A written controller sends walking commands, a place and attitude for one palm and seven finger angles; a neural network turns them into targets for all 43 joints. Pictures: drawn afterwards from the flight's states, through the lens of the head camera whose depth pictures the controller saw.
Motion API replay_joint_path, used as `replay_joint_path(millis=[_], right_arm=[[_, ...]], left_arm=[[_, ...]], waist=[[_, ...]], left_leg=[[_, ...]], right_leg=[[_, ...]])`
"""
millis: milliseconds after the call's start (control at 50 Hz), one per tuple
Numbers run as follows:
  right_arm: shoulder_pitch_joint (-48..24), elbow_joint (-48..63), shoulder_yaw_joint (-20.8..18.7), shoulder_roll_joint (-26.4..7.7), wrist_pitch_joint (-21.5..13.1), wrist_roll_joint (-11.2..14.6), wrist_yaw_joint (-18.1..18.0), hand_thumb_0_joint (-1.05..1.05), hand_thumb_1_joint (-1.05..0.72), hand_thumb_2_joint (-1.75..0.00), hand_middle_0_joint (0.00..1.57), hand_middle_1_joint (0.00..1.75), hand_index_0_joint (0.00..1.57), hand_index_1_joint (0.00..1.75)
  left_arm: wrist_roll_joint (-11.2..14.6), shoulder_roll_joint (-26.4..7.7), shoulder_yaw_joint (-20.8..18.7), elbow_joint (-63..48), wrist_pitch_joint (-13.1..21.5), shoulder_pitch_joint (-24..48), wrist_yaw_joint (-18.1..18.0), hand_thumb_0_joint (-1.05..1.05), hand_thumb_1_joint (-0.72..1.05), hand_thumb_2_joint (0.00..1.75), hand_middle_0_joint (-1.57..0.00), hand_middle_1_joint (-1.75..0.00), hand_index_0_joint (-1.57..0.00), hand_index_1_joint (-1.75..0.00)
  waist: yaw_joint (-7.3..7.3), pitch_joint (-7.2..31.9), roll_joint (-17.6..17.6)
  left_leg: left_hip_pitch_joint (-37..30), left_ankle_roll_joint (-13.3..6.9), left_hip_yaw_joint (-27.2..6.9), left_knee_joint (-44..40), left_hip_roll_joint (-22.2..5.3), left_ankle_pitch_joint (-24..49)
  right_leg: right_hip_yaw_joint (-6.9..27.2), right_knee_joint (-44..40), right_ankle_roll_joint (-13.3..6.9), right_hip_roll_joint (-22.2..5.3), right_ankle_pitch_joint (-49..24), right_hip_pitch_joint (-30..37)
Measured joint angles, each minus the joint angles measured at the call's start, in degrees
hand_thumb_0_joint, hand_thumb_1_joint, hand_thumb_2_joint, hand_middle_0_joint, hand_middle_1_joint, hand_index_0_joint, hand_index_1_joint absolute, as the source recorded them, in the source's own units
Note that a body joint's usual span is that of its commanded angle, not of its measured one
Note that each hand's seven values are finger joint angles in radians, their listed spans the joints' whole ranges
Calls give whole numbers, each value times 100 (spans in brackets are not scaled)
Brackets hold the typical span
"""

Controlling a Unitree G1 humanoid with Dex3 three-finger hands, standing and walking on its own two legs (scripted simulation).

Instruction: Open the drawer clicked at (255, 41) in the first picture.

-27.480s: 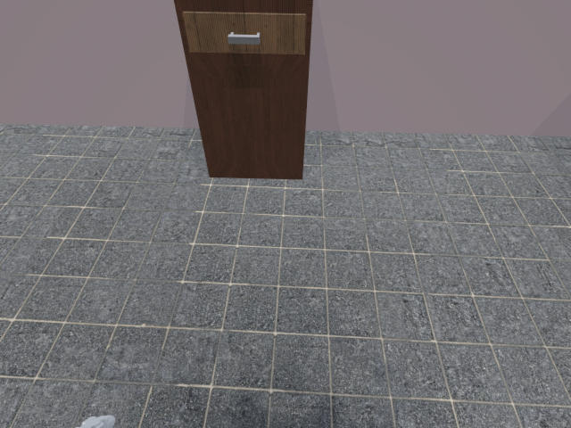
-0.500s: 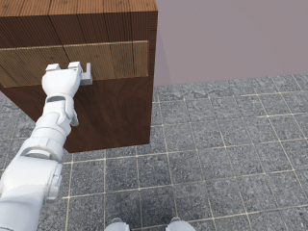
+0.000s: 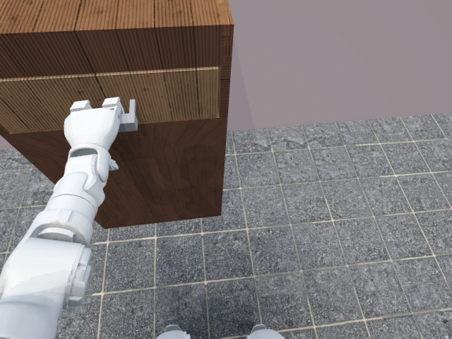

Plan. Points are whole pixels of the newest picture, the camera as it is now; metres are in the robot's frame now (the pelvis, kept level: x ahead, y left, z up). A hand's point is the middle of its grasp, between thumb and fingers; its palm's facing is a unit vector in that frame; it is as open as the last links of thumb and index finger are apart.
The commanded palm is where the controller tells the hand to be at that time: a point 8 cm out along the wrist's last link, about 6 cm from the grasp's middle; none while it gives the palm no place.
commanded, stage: close the thumb around the handle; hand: left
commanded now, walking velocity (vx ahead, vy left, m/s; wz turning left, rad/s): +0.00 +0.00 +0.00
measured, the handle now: (106, 115) +0.55 +0.20 +0.02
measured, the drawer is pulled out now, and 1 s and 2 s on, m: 0.00 0.03 0.18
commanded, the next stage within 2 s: pull the drawer open in 0.38 s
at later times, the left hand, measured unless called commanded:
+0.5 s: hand (105, 145) +0.49 +0.20 +0.00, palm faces -0.06 -0.04 -1.00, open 6.2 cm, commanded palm +0.46 +0.21 +0.06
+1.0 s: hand (103, 157) +0.46 +0.20 +0.00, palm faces -0.03 -0.04 -1.00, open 6.2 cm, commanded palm +0.44 +0.21 +0.06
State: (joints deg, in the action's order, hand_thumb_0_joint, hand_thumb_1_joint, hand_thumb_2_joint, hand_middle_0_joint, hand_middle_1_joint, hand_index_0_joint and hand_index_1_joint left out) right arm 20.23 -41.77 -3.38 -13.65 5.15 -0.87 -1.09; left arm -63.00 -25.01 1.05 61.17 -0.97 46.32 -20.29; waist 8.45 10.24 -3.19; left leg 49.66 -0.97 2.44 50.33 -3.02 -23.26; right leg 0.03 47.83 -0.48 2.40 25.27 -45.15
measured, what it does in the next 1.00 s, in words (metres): stands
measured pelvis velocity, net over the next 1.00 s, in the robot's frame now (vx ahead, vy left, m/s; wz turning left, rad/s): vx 0.01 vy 0.00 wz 0.01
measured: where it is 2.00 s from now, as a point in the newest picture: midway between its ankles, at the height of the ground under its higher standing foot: outside the picture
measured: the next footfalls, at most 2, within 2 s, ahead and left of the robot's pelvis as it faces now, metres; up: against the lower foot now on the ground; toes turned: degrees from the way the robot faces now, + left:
none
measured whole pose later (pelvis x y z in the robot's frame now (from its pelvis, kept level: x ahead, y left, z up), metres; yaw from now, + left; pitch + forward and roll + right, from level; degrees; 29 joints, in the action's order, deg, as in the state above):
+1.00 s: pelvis +0.01 +0.00 +0.01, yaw +1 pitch +21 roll -2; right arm 17.8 -42.0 -4.1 -13.6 5.5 -0.7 -0.8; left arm -63.6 -21.4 3.6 55.2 -1.5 38.9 -23.0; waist 6.2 10.5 -2.6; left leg 45.6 -1.0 2.2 48.6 -2.4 -23.5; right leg 0.0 46.0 -0.3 1.9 25.6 -40.9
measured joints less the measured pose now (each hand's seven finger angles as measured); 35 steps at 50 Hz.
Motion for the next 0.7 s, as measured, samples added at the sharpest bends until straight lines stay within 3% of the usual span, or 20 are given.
replay_joint_path(millis=[280, 560, 700], right_arm=[[46, -18, -23, -36, 43, -3, 4, 1, -91, -90, 20, 30, 21, 30], [115, -50, -26, -2, 12, -1, 18, 1, -91, -90, 20, 30, 21, 30], [121, 16, -53, 13, 47, 12, 41, 1, -91, -90, 20, 30, 21, 30]], left_arm=[[-44, -27, -23, 17, 12, 35, -110, 0, 65, 79, -33, -128, -36, -129], [-20, -27, 24, 25, -33, 11, -76, 0, 67, 77, -30, -130, -34, -130], [37, 2, -45, -370, -40, -393, -49, 0, 68, 76, -28, -131, -33, -129]], waist=[[18, 10, 18], [22, -11, -6], [-25, 13, -5]], left_leg=[[89, -9, 13, 66, -4, -19], [57, -21, 34, 36, -1, -5], [-106, -24, 115, -67, -29, -21]], right_leg=[[16, 67, 8, 3, 14, -95], [40, 33, 20, 1, -10, -69], [124, -69, 29, 26, -28, 58]])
